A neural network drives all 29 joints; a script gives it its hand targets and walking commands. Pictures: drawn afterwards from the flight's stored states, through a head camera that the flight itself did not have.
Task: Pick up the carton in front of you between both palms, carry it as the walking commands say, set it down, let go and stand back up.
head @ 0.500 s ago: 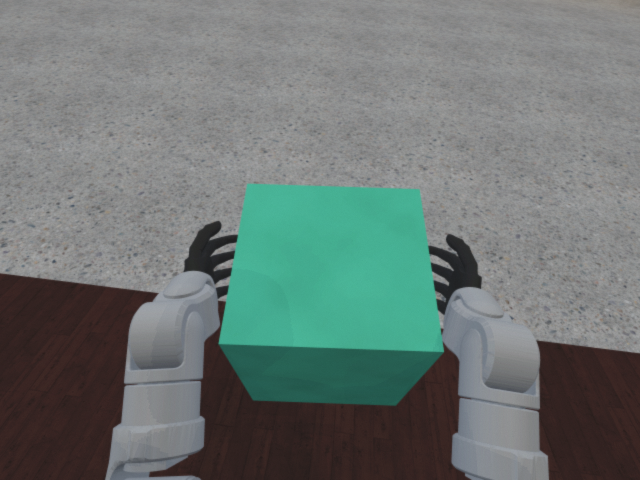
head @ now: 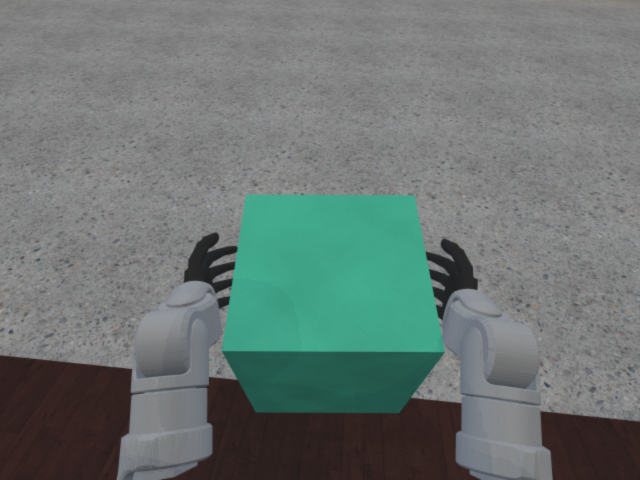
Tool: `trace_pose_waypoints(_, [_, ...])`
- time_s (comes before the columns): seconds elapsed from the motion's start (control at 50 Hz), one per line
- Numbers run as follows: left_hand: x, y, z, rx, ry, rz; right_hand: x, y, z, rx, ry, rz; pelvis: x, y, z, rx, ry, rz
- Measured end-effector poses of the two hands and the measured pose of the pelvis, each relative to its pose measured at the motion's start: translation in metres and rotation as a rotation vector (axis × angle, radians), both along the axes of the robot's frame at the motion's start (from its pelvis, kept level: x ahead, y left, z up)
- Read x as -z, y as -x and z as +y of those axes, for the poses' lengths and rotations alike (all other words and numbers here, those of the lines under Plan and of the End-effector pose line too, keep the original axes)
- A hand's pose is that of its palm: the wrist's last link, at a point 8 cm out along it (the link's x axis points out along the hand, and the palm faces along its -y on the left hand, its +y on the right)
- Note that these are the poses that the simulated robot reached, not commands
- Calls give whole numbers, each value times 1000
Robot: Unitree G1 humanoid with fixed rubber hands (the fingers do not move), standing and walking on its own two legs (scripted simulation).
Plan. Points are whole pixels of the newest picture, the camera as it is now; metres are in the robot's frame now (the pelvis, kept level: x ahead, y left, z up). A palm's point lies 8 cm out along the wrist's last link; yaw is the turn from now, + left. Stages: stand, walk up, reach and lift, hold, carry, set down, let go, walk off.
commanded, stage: carry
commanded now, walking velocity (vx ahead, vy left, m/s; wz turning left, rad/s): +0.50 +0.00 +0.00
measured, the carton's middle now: (328, 312) +0.35 -0.01 +0.04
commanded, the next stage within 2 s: none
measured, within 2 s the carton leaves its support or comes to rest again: neither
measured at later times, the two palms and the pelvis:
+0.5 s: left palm (230, 169) +0.62 +0.16 +0.09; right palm (400, 171) +0.62 -0.15 +0.09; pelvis +0.30 +0.00 -0.03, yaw -2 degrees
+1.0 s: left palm (263, 108) +0.93 +0.13 +0.06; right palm (389, 111) +0.92 -0.17 +0.06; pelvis +0.61 -0.01 -0.04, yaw -1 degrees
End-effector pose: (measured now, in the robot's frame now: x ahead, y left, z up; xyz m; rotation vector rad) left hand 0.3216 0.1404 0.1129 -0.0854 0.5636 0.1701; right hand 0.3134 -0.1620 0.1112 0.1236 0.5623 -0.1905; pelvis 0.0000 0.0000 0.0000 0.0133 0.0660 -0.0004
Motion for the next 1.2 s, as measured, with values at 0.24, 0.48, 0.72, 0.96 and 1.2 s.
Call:
trace_pose_waypoints(0.24, [38, -109, 4, -74, 36, 110, 40, -130, 6, -47, -41, 112, -9, -121, -22, -3, -8, 22])
trace_pose_waypoints(0.48, [22, -284, 14, -13, 25, -39, 21, -290, 14, -12, 16, -39, 19, -287, 1, 31, 29, 4])
trace_pose_waypoints(0.72, [52, -433, 7, 56, 56, 79, 47, -412, 9, 74, -3, 78, 26, -422, 23, 35, 33, 15])
trace_pose_waypoints(0.96, [49, -580, -4, 19, 38, 15, 40, -574, -4, 34, 7, 15, 34, -575, -2, 14, 16, 27])
trace_pose_waypoints(1.2, [97, -708, -13, -68, 24, 123, 98, -731, -11, -52, -40, 125, 57, -722, -37, -2, 9, 12])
